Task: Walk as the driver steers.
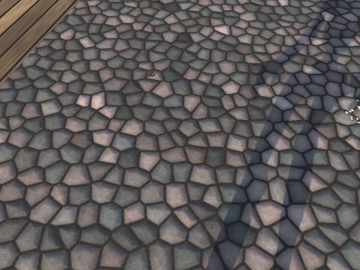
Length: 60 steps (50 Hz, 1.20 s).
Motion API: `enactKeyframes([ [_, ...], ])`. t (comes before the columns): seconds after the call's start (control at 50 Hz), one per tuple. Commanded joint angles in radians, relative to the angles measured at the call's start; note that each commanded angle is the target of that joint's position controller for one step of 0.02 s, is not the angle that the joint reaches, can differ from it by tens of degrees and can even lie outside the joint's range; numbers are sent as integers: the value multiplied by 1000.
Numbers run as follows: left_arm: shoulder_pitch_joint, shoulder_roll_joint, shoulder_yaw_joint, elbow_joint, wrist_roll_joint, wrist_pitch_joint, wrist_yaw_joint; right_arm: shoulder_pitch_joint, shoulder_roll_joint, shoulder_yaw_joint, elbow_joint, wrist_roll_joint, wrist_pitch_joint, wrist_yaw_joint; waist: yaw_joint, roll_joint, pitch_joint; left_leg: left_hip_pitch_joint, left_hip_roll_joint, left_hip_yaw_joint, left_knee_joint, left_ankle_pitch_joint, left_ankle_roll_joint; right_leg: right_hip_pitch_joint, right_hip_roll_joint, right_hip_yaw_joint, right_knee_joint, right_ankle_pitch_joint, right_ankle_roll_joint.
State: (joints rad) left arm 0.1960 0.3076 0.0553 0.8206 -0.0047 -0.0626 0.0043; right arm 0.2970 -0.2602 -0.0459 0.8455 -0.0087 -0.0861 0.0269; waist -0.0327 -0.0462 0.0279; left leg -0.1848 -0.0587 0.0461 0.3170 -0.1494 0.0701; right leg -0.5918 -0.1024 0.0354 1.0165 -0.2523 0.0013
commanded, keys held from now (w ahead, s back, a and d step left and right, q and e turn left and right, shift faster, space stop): no key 0.86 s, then w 0.14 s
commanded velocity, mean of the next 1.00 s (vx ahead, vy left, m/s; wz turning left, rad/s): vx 0.10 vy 0.00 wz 0.00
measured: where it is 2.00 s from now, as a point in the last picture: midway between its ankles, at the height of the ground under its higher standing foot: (182, 209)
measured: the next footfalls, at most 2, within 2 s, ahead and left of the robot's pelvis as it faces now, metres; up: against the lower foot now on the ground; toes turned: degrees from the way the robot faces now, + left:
right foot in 0.22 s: +0.27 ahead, -0.13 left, +0.00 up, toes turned +0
left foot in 0.50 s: +0.18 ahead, +0.12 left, +0.00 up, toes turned +0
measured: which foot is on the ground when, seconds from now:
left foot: down 0.00-0.24, up 0.26-0.48, down 0.50-1.00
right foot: up 0.00-0.20, down 0.22-1.00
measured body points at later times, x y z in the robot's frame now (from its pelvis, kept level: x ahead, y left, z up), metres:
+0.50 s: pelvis +0.14 -0.03 -0.02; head +0.16 -0.03 +0.43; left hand +0.28 +0.22 -0.14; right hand +0.22 -0.30 -0.15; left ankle +0.14 +0.11 -0.75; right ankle +0.23 -0.13 -0.75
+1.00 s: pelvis +0.21 -0.01 -0.01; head +0.20 -0.01 +0.43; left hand +0.29 +0.26 -0.15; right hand +0.22 -0.27 -0.16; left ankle +0.14 +0.11 -0.75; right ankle +0.22 -0.12 -0.74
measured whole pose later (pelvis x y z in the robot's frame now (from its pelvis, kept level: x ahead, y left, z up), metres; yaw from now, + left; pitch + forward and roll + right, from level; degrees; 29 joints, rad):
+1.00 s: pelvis +0.21 -0.01 -0.01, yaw +0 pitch -1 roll +0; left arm 0.16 0.25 0.05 1.05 -0.01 0.00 0.02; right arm 0.28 -0.22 -0.04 1.06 0.02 -0.02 -0.03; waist -0.01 0.00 0.01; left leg -0.12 0.01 0.00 0.52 -0.39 0.01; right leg -0.30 0.00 -0.02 0.64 -0.35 -0.03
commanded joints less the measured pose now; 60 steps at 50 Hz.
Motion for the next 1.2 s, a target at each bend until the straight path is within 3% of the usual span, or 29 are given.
enactKeyframes([
  [0.02, 34, 27, 5, -44, 13, 1, 5, -70, -150, -31, -52, -1, -13, -16, 55, 107, -35, -1, 240, -111, -114, 622, 148, 19, -10, -4, -148, 130, 30],
  [0.06, -31, 7, -3, -53, 11, -3, -2, -50, -155, -30, -35, 1, -3, -24, 27, 117, -44, -8, 204, -55, -107, 621, 119, 86, 19, -28, -301, 259, 25],
  [0.14, -109, 27, 0, -72, 9, -4, -14, -9, -166, -28, 13, 9, 18, -32, -2, 122, -59, 80, 239, -79, -63, 556, 112, 135, 51, -13, -441, 330, 9],
  [0.22, -25, 78, 20, -40, 26, -15, -20, -40, -153, -26, 35, 20, 41, -41, 59, 99, -95, 129, 218, -107, 123, 496, 59, 290, 77, -22, -605, 374, -53],
  [0.24, 20, 138, 34, -31, 35, -17, -11, 2, -132, -18, 36, 2, 37, -41, 55, 31, -157, 75, 153, -77, 234, 395, 11, 443, -2, 48, -587, 761, -87],
  [0.26, 39, 166, 35, -27, 44, -8, -3, 134, -67, 3, 55, -15, 26, -35, -3, -116, -280, -114, 84, -59, 405, 25, -46, 724, -164, 204, -505, 1027, -217],
  [0.28, 65, 73, 14, -18, 34, 10, -2, 139, -55, 13, 77, -6, 34, -35, 42, -174, -347, -196, 40, -78, 556, -439, -89, 763, -254, 322, -540, 970, -315],
  [0.3, 55, 32, -2, -11, 19, 17, -8, 74, -108, 0, 66, 14, 52, -35, 55, -126, -304, -234, 59, -115, 623, -562, -102, 682, -239, 344, -598, 714, -308],
  [0.32, 3, 40, -3, -12, 16, 22, -11, 23, -120, -8, 56, 22, 74, -44, 45, -77, -229, -264, 82, -120, 652, -535, -109, 590, -213, 331, -646, 484, -273],
  [0.36, -114, 62, 1, -28, 20, 27, -6, -13, -119, -17, 55, 13, 114, -64, 12, -71, -123, -224, 118, -117, 585, -429, -125, 393, -169, 281, -738, 174, -221],
  [0.42, -178, 56, 3, -21, 31, 40, 4, 31, -77, -11, 94, 6, 124, -74, -20, -109, -107, -47, 102, -72, 394, -252, -122, 241, -89, 168, -779, 31, -176],
  [0.48, -152, 36, -3, 14, 8, 45, 11, 40, -64, -11, 124, -14, 118, -62, -28, -68, -112, 84, 83, -36, 191, -34, -84, 197, -39, 104, -759, -167, -117],
  [0.5, -126, 24, -8, 31, 10, 45, 10, 12, -83, -11, 111, -24, 117, -61, -13, -36, -76, 67, 121, -77, 135, -31, -62, 186, -16, 92, -748, -240, -74],
  [0.52, -110, 32, -4, 33, 17, 47, 9, -15, -133, -19, 102, -15, 115, -65, 24, 28, -28, -24, 149, -103, 104, -157, -36, 212, 25, 58, -729, -249, -40],
  [0.54, -119, 28, -4, 33, 20, 49, 13, -37, -138, -23, 114, -5, 108, -64, 36, 102, 5, -151, 138, -111, 73, -308, -23, 300, 62, 13, -686, -168, -18],
  [0.58, -112, 20, -5, 49, 19, 49, 20, -76, -91, -10, 120, -9, 84, -63, 48, 136, 5, -207, 139, -117, 23, -290, -47, 400, 65, 2, -616, -25, -24],
  [0.66, -84, 20, -2, 91, 14, 50, 21, -49, -87, -6, 146, 1, 57, -59, 38, 100, -27, -124, 127, -101, 57, -106, -63, 421, 67, -8, -580, 157, -42],
  [0.86, -80, 26, 1, 166, 4, 66, 26, -20, -74, 3, 187, 6, 69, -60, 25, 50, -42, -45, 110, -76, 84, 80, -54, 450, 66, -12, -556, 303, -33],
  [0.88, -64, 17, -1, 182, 4, 69, 27, 1, -67, 4, 200, 7, 71, -60, 23, 55, -62, -32, 105, -71, 70, -13, -49, 458, 80, -30, -550, 211, -32],
  [0.92, -70, 20, 4, 193, -3, 73, 28, 3, -100, -8, 202, 18, 77, -62, 20, 105, -7, -62, 125, -119, 24, -324, 1, 383, 133, -85, -484, -102, -30],
  [0.96, -126, 21, 5, 172, -6, 55, 22, 29, -145, -24, 195, 27, 69, -64, -8, 177, 91, -46, 246, -292, -79, -572, 83, 203, 150, -115, -368, -196, -30],
  [0.98, -149, 13, 3, 159, -12, 38, 16, 38, -169, -34, 197, 33, 58, -65, -13, 210, 136, -28, 326, -393, -119, -601, 128, 132, 125, -101, -311, -168, -41],
  [1.02, -155, 4, 3, 150, -21, 5, 0, 38, -149, -36, 200, 33, 32, -63, -1, 216, 174, 15, 386, -441, -113, -459, 158, 62, 73, -62, -279, -165, -67],
  [1.08, 25, 17, 21, 223, -30, -19, -14, -54, -127, -34, 170, 41, 25, -51, 101, 175, 105, -95, 277, -256, 14, -226, 78, 397, 113, -105, -517, -57, -86],
  [1.1, 136, 65, 41, 259, -23, -18, -11, -98, -117, -30, 147, 37, 20, -48, 147, 97, 55, -193, 200, -159, 183, -53, 35, 572, 78, -13, -563, -17, -103],
  [1.12, 263, 171, 71, 287, -23, -20, -12, -113, -53, -14, 106, 27, 9, -50, 173, -186, -7, -387, 48, 11, 533, -111, -51, 744, -115, 346, -716, -94, -208],
  [1.14, 327, 149, 54, 299, -11, -31, -24, -128, -53, -14, 87, 30, -6, -52, 183, -247, -62, -527, 3, -75, 788, -412, -63, 819, -268, 663, -834, -99, -306],
  [1.16, 240, 86, 29, 279, -4, -44, -23, -118, -78, -23, 89, 55, -16, -44, 127, -117, -3, -603, 72, -148, 919, -387, -34, 776, -285, 601, -812, -95, -295],
  [1.2, 134, 42, 11, 238, -4, -56, -29, -114, -75, -27, 103, 60, -26, -32, 77, -23, 46, -620, 153, -128, 900, -205, 7, 694, -207, 382, -823, -24, -231],
])
Keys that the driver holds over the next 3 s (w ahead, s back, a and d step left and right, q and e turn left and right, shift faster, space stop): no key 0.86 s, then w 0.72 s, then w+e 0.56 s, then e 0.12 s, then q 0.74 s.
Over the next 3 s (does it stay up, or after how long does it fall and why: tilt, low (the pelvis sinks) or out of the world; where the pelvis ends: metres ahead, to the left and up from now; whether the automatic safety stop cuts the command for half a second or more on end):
stays up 1.02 -0.09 -0.01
